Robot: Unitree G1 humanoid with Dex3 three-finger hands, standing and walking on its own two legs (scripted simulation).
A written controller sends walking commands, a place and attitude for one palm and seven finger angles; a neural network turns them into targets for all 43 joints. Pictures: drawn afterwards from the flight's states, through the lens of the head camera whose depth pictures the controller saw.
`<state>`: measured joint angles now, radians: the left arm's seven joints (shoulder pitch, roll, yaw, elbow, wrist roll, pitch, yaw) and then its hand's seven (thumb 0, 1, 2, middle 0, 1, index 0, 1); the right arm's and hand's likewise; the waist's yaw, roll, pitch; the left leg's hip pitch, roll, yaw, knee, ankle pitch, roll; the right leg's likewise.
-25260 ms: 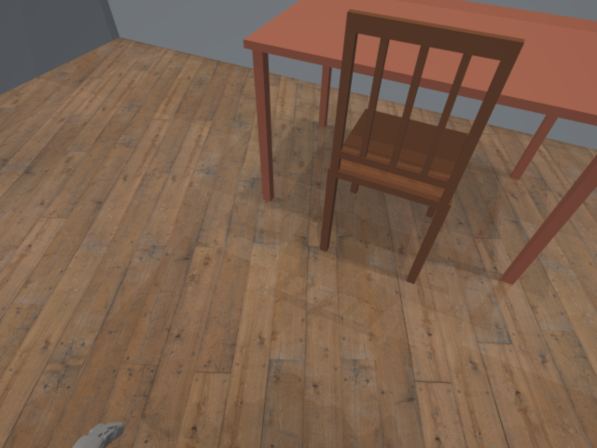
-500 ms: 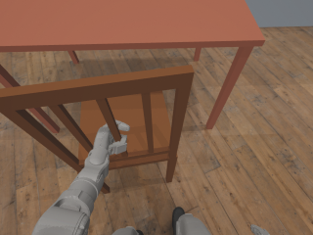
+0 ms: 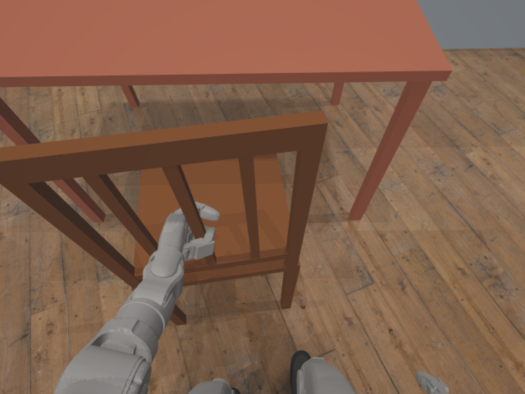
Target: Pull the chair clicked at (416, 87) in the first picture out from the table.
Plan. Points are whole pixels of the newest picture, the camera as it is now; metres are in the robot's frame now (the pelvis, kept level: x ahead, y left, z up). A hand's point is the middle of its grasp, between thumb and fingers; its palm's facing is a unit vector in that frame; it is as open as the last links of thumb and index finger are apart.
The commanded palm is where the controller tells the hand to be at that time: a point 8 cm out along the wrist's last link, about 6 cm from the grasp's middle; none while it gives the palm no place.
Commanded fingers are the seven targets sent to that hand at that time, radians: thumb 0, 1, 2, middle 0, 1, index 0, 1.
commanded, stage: step backward, pulling the chair out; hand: left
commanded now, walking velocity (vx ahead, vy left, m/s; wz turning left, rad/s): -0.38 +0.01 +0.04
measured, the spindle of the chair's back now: (196, 224) +0.39 +0.13 -0.04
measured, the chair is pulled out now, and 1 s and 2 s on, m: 0.23 0.23 0.25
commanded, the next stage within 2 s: none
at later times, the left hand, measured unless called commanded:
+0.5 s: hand (208, 241) +0.36 +0.11 -0.06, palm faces -0.03 -0.98 -0.20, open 5.3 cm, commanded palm +0.37 +0.16 -0.05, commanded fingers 0.00 0.90 0.90 -0.50 -1.45 -0.50 -1.45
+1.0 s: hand (207, 242) +0.36 +0.11 -0.05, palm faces -0.03 -0.98 -0.19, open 5.3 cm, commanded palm +0.37 +0.16 -0.05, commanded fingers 0.00 0.90 0.90 -0.50 -1.45 -0.50 -1.45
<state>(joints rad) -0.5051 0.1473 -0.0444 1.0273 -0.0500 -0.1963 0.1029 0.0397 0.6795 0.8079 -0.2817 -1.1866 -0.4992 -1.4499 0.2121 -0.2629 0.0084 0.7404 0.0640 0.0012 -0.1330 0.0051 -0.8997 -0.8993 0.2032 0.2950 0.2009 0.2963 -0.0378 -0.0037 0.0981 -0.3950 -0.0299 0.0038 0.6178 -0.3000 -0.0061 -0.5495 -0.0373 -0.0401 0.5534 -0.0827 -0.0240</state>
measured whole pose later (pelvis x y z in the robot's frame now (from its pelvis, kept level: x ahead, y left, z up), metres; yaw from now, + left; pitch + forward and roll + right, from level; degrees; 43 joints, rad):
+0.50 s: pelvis -0.01 +0.00 +0.00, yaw +0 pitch +3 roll +2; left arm -0.53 0.16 -0.02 1.03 -0.06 -0.17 0.10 0.05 0.67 0.82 -0.28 -1.20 -0.50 -1.45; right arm 0.21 -0.25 0.01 0.74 0.07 0.01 -0.12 0.01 -0.90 -0.90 0.20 0.30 0.20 0.30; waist -0.06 0.01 0.12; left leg -0.42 -0.02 0.00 0.68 -0.34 -0.01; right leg -0.56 -0.04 -0.06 0.59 -0.09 -0.04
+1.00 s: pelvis -0.01 +0.00 +0.00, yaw +1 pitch +3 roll +1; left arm -0.54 0.14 -0.03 1.05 -0.06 -0.16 0.11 0.05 0.68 0.80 -0.26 -1.21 -0.50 -1.45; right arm 0.20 -0.25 0.02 0.75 0.06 0.00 -0.12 0.00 -0.90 -0.90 0.20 0.30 0.20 0.30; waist -0.06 0.01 0.13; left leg -0.39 0.00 0.02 0.65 -0.30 -0.01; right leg -0.52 -0.06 -0.09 0.55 -0.08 -0.03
